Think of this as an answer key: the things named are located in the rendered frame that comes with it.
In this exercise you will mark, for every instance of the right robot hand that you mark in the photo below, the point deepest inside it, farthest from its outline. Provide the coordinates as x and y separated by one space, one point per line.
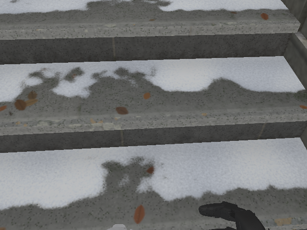
244 219

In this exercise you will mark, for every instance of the robot left shin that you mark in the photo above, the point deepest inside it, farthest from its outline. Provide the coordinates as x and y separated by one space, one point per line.
118 225

